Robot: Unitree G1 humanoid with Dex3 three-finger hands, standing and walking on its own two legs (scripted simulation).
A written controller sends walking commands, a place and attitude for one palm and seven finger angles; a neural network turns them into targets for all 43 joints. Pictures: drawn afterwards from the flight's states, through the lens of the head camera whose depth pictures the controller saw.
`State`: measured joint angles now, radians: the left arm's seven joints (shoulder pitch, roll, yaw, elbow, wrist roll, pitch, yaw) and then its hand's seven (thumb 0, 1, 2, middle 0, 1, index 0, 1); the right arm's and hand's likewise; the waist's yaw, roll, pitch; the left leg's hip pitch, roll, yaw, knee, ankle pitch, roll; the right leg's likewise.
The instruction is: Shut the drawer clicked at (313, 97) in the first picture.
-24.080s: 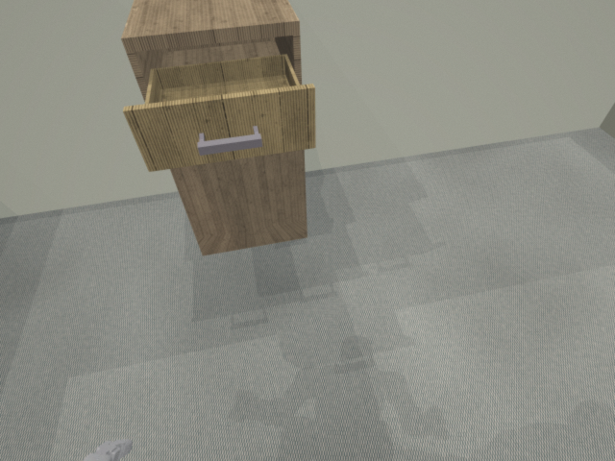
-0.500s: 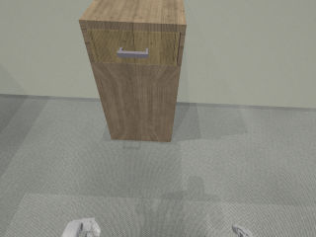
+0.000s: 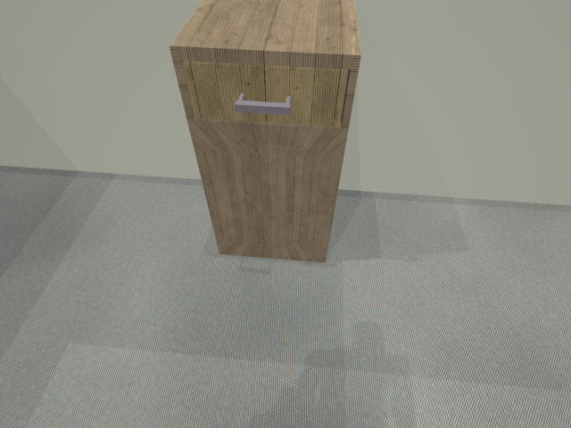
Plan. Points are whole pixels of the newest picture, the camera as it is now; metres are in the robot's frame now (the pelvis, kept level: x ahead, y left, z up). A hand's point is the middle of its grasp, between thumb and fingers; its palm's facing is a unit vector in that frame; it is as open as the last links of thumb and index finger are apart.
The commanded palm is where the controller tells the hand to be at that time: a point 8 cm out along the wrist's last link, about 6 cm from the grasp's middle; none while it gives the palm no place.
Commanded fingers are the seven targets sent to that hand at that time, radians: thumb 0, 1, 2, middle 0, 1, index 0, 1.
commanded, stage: let the arm hang, fingers relaxed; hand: left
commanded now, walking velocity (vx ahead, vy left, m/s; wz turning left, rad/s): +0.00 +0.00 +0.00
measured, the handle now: (263, 103) +0.85 +0.11 -0.01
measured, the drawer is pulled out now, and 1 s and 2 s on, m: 0.00 0.00 0.00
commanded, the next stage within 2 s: look to check the result in 0.36 s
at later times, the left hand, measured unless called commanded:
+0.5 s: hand out of the picture +0.01 +0.16 -0.17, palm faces +0.03 -0.98 -0.19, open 7.4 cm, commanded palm none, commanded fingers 0.00 0.90 0.90 -0.20 -0.30 -0.20 -0.30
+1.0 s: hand out of the picture +0.03 +0.16 -0.17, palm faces +0.02 -0.98 -0.20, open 7.4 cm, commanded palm none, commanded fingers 0.00 0.90 0.90 -0.20 -0.30 -0.20 -0.30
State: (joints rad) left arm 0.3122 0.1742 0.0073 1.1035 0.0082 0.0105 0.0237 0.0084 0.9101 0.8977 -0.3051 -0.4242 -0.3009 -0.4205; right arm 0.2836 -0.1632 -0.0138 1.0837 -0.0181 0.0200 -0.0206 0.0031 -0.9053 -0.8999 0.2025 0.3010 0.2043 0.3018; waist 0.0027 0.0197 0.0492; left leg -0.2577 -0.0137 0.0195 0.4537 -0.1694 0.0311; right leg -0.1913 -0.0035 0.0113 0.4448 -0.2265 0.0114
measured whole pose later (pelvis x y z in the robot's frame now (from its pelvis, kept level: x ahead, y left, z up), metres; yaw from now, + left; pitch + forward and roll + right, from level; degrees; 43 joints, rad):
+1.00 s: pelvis +0.02 -0.02 +0.00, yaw -1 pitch -2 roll +0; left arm 0.25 0.14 0.02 1.14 0.01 -0.01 0.03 0.00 0.91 0.90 -0.20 -0.30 -0.20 -0.30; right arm 0.24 -0.16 -0.02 1.14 -0.02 0.00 -0.03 0.00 -0.90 -0.90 0.20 0.30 0.20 0.30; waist -0.01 0.01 0.06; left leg -0.20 0.01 0.03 0.42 -0.19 0.01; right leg -0.14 0.02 0.02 0.42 -0.25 -0.01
